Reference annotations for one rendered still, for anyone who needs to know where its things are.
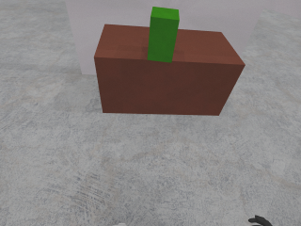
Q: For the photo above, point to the robot right hand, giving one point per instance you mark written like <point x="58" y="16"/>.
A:
<point x="260" y="220"/>

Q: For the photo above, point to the carton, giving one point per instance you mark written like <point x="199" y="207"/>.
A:
<point x="164" y="24"/>

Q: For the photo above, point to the pedestal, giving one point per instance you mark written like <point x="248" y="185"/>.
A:
<point x="198" y="81"/>

